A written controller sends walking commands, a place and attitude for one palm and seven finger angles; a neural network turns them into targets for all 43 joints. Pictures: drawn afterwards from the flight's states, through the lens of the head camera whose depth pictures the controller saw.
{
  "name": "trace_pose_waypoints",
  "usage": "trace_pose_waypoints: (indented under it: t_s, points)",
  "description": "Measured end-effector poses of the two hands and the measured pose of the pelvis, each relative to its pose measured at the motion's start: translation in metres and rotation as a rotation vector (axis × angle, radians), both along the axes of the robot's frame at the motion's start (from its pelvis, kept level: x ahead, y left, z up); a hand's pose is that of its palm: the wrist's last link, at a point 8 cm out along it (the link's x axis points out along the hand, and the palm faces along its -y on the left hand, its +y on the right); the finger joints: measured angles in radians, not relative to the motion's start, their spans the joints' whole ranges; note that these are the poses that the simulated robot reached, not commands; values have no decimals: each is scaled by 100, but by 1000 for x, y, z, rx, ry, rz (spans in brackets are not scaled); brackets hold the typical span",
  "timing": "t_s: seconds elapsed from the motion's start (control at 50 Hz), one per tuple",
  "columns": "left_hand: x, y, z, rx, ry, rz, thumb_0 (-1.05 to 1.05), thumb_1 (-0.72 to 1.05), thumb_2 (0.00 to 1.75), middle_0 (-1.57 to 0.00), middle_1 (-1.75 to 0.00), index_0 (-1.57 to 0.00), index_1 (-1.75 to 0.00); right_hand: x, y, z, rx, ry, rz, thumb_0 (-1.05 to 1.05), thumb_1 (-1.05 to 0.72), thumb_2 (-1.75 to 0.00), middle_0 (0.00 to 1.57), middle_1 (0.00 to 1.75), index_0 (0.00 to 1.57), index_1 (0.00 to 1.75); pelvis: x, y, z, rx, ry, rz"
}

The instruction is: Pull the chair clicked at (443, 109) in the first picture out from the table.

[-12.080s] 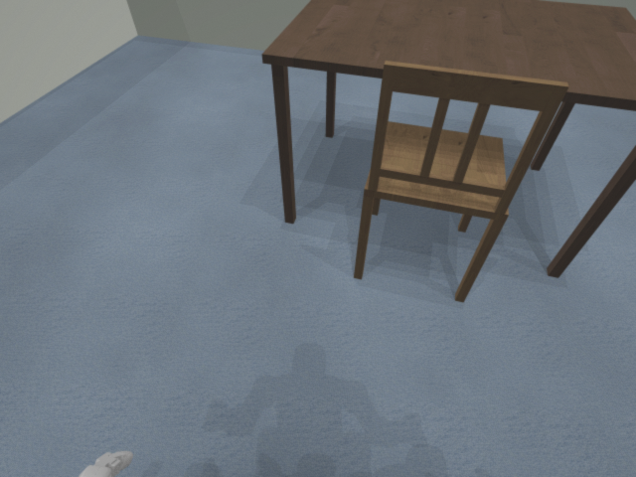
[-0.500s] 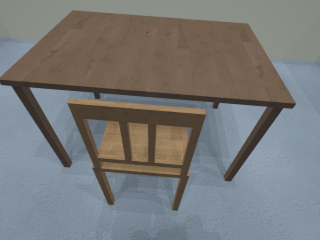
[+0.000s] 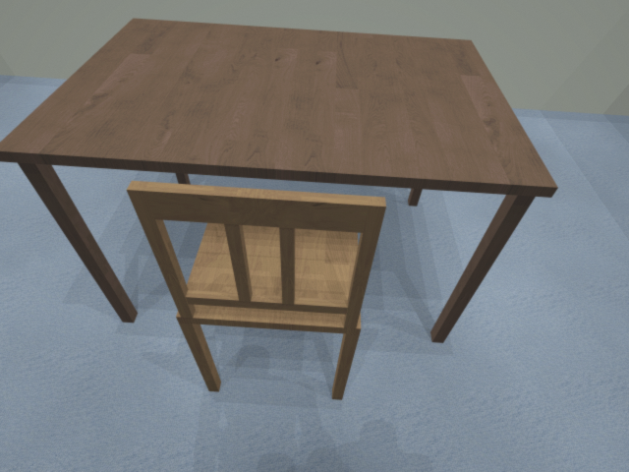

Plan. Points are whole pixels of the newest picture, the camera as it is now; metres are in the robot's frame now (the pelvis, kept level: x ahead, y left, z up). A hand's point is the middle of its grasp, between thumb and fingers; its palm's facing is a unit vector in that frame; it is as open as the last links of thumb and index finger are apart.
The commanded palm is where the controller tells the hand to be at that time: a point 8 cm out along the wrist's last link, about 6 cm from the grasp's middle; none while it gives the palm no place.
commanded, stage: come to a stop and stand still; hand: left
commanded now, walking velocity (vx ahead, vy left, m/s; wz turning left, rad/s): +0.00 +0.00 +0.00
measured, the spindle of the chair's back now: (240, 263) +0.49 +0.17 -0.11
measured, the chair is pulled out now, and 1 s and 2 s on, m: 0.00 0.00 0.00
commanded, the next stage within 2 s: look again from close up in 0.06 s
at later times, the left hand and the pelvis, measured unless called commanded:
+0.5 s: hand out of the picture +0.06 +0.21 -0.18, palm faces +0.01 -0.97 -0.22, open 7.3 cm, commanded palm none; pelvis +0.04 +0.03 -0.01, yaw -1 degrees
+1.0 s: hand out of the picture +0.05 +0.21 -0.18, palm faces +0.00 -0.98 -0.18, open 7.4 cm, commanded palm none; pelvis +0.05 +0.04 +0.00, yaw -1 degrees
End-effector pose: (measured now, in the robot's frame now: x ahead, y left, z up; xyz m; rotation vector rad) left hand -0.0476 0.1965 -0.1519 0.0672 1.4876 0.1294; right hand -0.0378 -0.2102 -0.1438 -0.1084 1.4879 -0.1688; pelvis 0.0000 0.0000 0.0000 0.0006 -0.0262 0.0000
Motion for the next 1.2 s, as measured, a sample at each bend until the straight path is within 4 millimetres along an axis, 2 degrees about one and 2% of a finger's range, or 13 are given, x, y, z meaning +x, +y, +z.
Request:
trace_pose_waypoints:
  t_s: [0.1, 0.18, 0.28, 0.38, 0.48, 0.6, 0.72, 0.92, 1.06, 1.2]
  points:
    - [3, 2, 1, 7, 1, 1, 1, 91, 90, -20, -30, -20, -30, -13, 11, -1, 20, 37, -16, 1, -91, -90, 20, 30, 19, 30, 2, 1, 0, 1, 11, 0]
    - [8, 5, 2, 18, -1, -10, 1, 91, 90, -20, -30, -20, -30, -11, 19, -3, 39, 37, -19, 1, -91, -90, 20, 30, 19, 30, 6, 3, -1, -3, 15, -2]
    - [25, 20, -1, 41, -23, -45, 1, 91, 90, -20, -30, -20, -30, 13, 25, -14, 48, -38, -18, 1, -91, -90, 20, 30, 19, 30, 12, 14, -9, -27, 21, 1]
    - [62, 41, 1, 78, -105, -53, 1, 91, 90, -20, -30, -20, -30, 41, 33, -18, 41, -112, 2, 2, -92, -90, 20, 30, 19, 30, 25, 24, -10, -16, 13, -3]
    - [96, 56, 6, 103, -181, -61, 1, 92, 90, -20, -30, -20, -30, 59, 29, -15, 19, -131, 17, 3, -94, -90, 20, 30, 20, 30, 34, 31, -9, -4, 11, -12]
    - [114, 63, 6, 97, -187, -81, 1, 92, 90, -19, -30, -20, -30, 78, 22, -7, -16, -156, 26, 2, -93, -90, 20, 30, 20, 30, 41, 35, -6, 1, 16, -20]
    - [115, 62, 2, 78, -158, -81, 1, 91, 90, -20, -30, -20, -30, 95, 19, -1, -38, -168, 38, 1, -92, -90, 20, 30, 19, 30, 47, 36, -5, 0, 15, -22]
    - [100, 60, -1, 61, -102, -66, 1, 91, 90, -20, -30, -20, -30, 112, 18, 2, -49, -181, 49, 1, -92, -90, 20, 30, 20, 30, 52, 37, -4, -1, 6, -23]
    - [89, 60, -1, 61, -80, -60, 1, 91, 90, -20, -30, -20, -30, 111, 18, 3, -49, -178, 49, 1, -92, -90, 20, 30, 20, 30, 52, 37, -3, 0, -2, -23]
    - [81, 60, 1, 64, -67, -60, 1, 91, 90, -20, -30, -20, -30, 100, 19, 2, -40, -157, 45, 1, -92, -90, 20, 30, 20, 30, 49, 37, -2, 2, -3, -22]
